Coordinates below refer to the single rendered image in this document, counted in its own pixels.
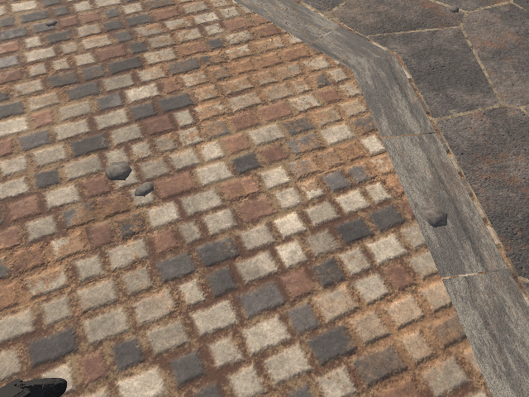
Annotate left robot hand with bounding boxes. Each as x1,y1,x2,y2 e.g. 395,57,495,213
0,378,67,397

